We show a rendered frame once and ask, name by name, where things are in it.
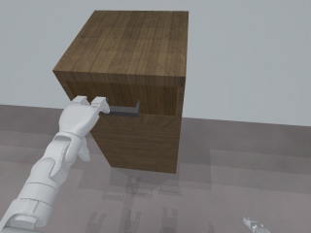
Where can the cabinet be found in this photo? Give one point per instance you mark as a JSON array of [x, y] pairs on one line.
[[141, 47]]

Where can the left robot forearm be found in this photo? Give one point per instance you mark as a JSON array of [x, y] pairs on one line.
[[33, 206]]

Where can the robot left hand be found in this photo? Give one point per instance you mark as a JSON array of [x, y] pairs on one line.
[[80, 117]]

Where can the robot right hand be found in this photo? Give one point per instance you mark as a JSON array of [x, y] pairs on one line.
[[254, 225]]

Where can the drawer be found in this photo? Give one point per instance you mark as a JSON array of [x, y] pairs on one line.
[[156, 99]]

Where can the handle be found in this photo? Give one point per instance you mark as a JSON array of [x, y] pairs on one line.
[[120, 111]]

